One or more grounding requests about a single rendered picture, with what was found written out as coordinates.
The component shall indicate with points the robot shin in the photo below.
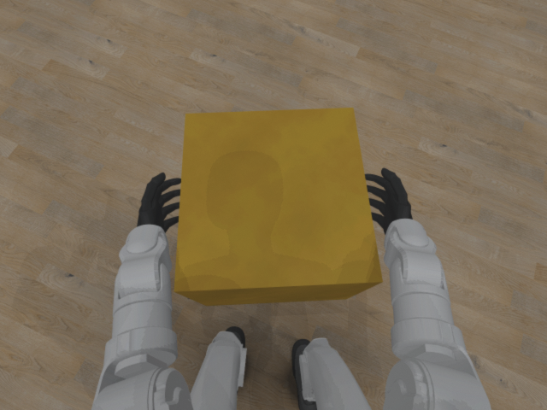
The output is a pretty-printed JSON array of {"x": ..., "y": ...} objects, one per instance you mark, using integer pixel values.
[
  {"x": 226, "y": 335},
  {"x": 318, "y": 342}
]

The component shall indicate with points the robot right shin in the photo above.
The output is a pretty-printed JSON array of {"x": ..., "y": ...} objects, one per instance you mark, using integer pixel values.
[{"x": 318, "y": 342}]

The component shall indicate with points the right robot upper arm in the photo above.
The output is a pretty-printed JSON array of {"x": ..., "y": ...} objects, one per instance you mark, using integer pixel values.
[{"x": 415, "y": 384}]

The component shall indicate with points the left robot forearm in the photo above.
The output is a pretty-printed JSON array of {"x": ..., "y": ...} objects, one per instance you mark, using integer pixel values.
[{"x": 142, "y": 335}]

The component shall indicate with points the robot left shin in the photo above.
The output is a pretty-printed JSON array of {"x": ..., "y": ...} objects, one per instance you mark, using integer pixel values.
[{"x": 226, "y": 335}]

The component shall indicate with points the robot right hand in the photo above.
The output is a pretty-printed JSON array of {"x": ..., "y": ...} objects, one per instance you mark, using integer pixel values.
[{"x": 395, "y": 203}]

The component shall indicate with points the right robot forearm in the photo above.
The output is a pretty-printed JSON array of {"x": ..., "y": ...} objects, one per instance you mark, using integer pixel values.
[{"x": 423, "y": 322}]

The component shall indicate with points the left robot upper arm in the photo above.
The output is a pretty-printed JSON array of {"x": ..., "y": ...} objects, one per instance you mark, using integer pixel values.
[{"x": 162, "y": 388}]

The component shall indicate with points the carton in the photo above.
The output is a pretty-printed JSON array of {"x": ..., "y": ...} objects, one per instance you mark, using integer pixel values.
[{"x": 274, "y": 207}]

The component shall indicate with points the robot left hand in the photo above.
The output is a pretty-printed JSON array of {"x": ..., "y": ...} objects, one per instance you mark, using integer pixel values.
[{"x": 152, "y": 211}]

